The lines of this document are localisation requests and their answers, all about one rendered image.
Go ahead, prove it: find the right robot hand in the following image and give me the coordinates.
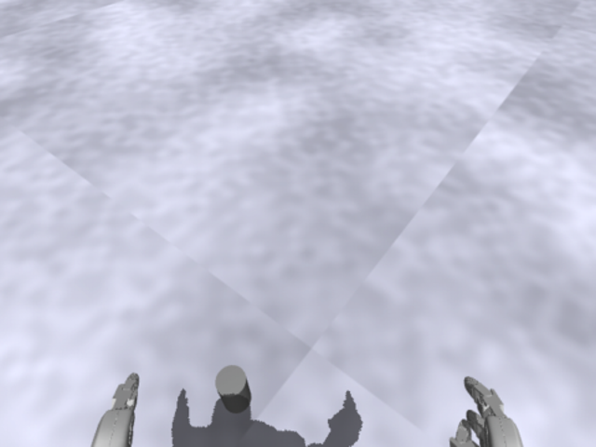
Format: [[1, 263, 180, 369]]
[[450, 376, 523, 447]]

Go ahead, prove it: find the left robot hand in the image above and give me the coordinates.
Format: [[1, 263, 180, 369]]
[[91, 373, 139, 447]]

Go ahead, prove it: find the can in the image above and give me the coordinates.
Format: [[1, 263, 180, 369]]
[[215, 365, 251, 413]]

